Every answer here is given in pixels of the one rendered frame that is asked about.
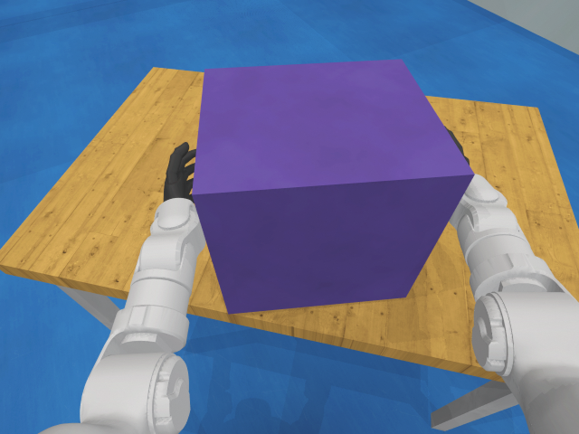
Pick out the left robot upper arm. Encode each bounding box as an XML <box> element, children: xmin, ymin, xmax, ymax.
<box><xmin>38</xmin><ymin>352</ymin><xmax>190</xmax><ymax>434</ymax></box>

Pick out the left robot hand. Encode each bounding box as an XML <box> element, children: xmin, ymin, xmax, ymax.
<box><xmin>164</xmin><ymin>142</ymin><xmax>196</xmax><ymax>203</ymax></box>

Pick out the right robot upper arm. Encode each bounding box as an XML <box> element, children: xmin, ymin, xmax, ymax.
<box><xmin>471</xmin><ymin>292</ymin><xmax>579</xmax><ymax>434</ymax></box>

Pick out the right robot hand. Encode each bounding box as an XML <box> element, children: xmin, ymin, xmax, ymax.
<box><xmin>445</xmin><ymin>127</ymin><xmax>470</xmax><ymax>165</ymax></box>

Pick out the robot left forearm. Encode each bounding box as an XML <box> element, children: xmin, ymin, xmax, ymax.
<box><xmin>80</xmin><ymin>198</ymin><xmax>205</xmax><ymax>418</ymax></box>

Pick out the carton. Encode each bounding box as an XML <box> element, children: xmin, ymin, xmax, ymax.
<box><xmin>192</xmin><ymin>59</ymin><xmax>475</xmax><ymax>315</ymax></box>

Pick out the table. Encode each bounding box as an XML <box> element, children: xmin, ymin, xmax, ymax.
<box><xmin>0</xmin><ymin>67</ymin><xmax>579</xmax><ymax>431</ymax></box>

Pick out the robot right forearm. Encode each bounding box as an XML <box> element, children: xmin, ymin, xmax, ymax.
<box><xmin>449</xmin><ymin>174</ymin><xmax>579</xmax><ymax>305</ymax></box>

